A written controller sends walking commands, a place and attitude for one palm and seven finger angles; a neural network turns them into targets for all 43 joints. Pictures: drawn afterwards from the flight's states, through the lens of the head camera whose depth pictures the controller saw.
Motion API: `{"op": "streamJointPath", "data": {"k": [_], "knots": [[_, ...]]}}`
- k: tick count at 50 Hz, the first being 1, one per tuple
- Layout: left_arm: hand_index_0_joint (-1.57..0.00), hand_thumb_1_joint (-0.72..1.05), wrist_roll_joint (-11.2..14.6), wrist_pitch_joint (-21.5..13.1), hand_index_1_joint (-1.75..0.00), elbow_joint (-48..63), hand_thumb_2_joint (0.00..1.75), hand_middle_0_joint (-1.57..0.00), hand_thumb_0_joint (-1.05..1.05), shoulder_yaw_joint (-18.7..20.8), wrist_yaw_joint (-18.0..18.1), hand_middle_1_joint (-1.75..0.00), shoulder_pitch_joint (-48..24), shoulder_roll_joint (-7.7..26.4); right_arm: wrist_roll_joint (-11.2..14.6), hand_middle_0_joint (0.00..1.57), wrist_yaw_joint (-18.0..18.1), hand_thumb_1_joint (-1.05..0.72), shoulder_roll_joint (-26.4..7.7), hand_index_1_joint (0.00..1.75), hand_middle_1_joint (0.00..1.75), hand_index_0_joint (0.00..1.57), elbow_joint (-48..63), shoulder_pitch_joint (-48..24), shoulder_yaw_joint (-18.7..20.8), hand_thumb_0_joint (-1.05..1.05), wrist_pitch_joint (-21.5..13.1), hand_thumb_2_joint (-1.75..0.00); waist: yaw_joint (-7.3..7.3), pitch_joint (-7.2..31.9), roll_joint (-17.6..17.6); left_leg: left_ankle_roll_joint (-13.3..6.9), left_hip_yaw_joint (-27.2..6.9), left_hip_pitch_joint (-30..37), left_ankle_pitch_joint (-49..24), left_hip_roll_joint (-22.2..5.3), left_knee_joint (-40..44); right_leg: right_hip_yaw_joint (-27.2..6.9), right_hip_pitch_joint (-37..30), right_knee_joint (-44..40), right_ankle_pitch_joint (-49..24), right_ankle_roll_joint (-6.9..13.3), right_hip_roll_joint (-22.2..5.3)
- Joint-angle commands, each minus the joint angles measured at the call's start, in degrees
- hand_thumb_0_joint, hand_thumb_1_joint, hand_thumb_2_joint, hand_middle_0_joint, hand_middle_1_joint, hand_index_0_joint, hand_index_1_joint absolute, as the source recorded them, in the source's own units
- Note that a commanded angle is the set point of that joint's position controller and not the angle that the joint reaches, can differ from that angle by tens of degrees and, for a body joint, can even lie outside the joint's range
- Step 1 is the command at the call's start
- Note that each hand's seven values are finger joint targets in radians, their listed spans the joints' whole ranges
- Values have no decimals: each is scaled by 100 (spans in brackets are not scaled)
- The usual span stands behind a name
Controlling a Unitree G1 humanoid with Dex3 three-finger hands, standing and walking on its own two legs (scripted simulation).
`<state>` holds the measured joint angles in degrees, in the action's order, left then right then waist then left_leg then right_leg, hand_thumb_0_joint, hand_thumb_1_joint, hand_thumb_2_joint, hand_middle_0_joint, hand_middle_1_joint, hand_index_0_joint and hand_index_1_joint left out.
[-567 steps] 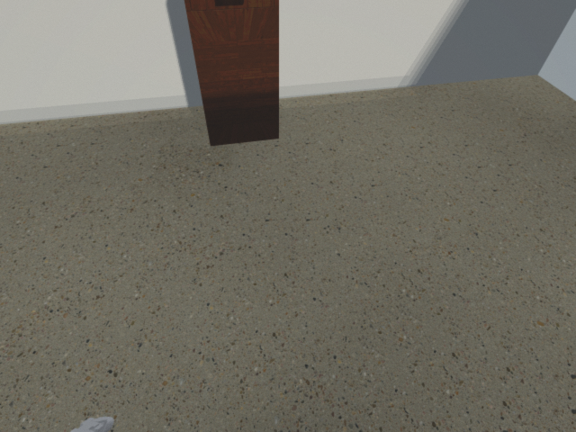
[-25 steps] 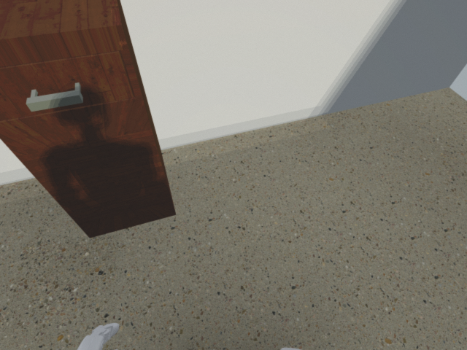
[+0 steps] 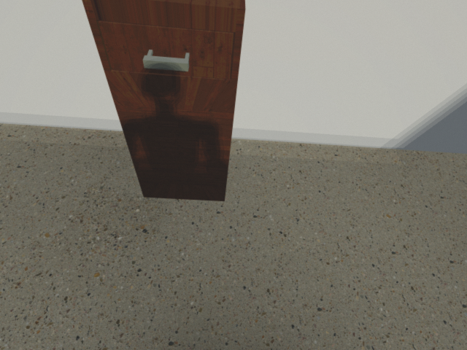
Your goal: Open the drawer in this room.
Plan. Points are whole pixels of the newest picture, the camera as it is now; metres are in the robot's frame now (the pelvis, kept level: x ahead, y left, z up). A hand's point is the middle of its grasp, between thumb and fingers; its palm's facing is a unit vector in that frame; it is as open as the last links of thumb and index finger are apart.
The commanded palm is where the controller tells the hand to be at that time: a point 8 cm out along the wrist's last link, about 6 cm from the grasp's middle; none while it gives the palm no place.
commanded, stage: turn to face it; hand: left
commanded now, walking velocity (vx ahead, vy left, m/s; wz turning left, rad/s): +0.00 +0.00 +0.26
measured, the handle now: (167, 59) +0.81 +0.25 +0.03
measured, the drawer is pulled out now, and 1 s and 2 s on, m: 0.00 0.00 0.00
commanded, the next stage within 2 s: take the last steps up to it in 0.02 s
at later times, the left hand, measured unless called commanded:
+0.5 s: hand out of the picture +0.07 +0.19 -0.15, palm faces +0.06 -0.98 -0.18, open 7.4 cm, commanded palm none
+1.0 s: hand out of the picture +0.01 +0.13 -0.15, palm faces +0.28 -0.95 -0.13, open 7.4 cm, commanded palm none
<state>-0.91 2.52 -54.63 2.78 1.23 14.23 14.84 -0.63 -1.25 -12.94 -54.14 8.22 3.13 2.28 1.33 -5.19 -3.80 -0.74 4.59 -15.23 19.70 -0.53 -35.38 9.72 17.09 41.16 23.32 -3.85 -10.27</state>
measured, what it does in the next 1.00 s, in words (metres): walks ahead: right foot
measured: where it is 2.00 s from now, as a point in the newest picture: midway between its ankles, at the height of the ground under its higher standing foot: (199, 328)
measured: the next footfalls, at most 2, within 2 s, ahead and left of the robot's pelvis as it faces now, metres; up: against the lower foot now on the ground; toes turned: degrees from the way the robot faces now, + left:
right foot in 0.56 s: +0.08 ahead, -0.12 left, +0.00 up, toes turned +0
left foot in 1.04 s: +0.28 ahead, +0.16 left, +0.00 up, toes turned +16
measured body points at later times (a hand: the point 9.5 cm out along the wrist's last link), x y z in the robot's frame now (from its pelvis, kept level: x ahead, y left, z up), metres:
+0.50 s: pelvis +0.02 +0.00 +0.02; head +0.01 +0.00 +0.47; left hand +0.06 +0.24 -0.13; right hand +0.00 -0.24 -0.14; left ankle -0.01 +0.10 -0.72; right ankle +0.03 -0.12 -0.70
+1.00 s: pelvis +0.16 +0.02 +0.01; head +0.19 +0.04 +0.46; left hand +0.00 +0.18 -0.14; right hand +0.29 -0.19 -0.14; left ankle +0.24 +0.15 -0.71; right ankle +0.04 -0.12 -0.72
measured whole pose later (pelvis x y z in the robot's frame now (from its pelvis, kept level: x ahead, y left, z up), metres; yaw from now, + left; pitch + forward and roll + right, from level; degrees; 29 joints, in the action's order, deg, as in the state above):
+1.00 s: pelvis +0.16 +0.02 +0.01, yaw +9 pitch +0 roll -1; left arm -1.4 -3.4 -67.8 0.8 1.2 28.6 5.2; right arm -1.1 -1.7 -10.1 -59.2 7.6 2.8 -0.6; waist 3.7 -3.5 -0.1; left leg -1.0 5.9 -27.2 11.9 -4.1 -37.7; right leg 8.7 -3.7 19.4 22.7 -2.2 -3.2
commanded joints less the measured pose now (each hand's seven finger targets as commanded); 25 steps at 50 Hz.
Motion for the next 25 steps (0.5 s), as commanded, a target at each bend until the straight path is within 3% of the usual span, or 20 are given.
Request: {"op": "streamJointPath", "data": {"k": [1, 3, 6, 8, 13, 16, 21, 24, 25], "knots": [[-20, 90, 19, -3, -30, 469, 90, -20, 0, 128, 77, -30, -470, 385, -61, 20, 242, -90, -1274, 30, 30, 20, 134, 650, 248, 0, -127, -90, -440, 673, 1994, -899, -1982, 910, -3716, -1919, 1637, -946, 1273, 2165, 923, 9, 336], [-20, 90, 0, -37, -30, 223, 90, -20, 0, 153, -13, -30, -246, 397, -47, 20, 247, -90, -992, 30, 30, 20, 252, 167, 139, 0, -165, -90, -183, 540, 1349, -799, -1462, 792, -3302, -1503, 1684, -893, 1231, 2369, 233, -7, 362], [-20, 90, -9, -37, -30, 42, 90, -20, 0, 115, -20, -30, -19, 357, -13, 20, 255, -90, -866, 30, 30, 20, 199, 226, 105, 0, -222, -90, -156, 673, 1113, -780, -1223, 1060, -3259, -1327, 1779, -853, 1170, 2219, -106, -89, 417], [-20, 90, -17, -65, -30, -18, 90, -20, 0, 82, -30, -30, -9, 306, -11, 20, 251, -90, -798, 30, 30, 20, 107, 429, 96, 0, -252, -90, -201, 722, 1074, -804, -1311, 1248, -2762, -1314, 1916, -845, 1180, 2025, -205, -107, 436], [-20, 90, -73, -150, -30, 0, 90, -20, 0, 29, -102, -30, -300, 216, -44, 20, 248, -90, -698, 30, 30, 20, -123, 970, 120, 0, -334, -90, -396, 292, 1078, -1004, -1966, 1218, -424, -1464, 2460, -814, 1442, 1497, -92, -35, 457], [-20, 90, -82, -196, -30, 31, 90, -20, 0, 1, -139, -30, -433, 85, -69, 20, 265, -90, -639, 30, 30, 20, -255, 1164, 131, 0, -376, -90, -417, 116, 1037, -1054, -2120, 1088, 173, -1462, 2615, -792, 1408, 1058, -43, 35, 452], [-20, 90, -56, -265, -30, 3, 90, -20, 0, -35, -175, -30, -468, -77, -93, 20, 264, -90, -680, 30, 30, 20, -413, 1178, 131, 0, -386, -90, -349, -13, 1144, -992, -2144, 480, 747, -1388, 2633, -632, 601, 7, 20, 156, 577], [-20, 90, -46, -328, -30, -189, 90, -20, 0, -8, -172, -30, -20, -158, -84, 20, 255, -90, -602, 30, 30, 20, -544, 1155, 106, 0, -377, -90, -122, 52, 1028, -825, -1947, -64, 907, -1162, 2321, -458, -452, -896, -348, 205, 798], [-20, 90, -49, -358, -30, -334, 90, -20, 0, 7, -160, -30, 333, -142, -68, 20, 255, -90, -547, 30, 30, 20, -575, 1100, 91, 0, -368, -90, 53, 41, 890, -685, -1757, -430, 1044, -982, 1978, -421, -1066, -1415, -687, 205, 816]]}}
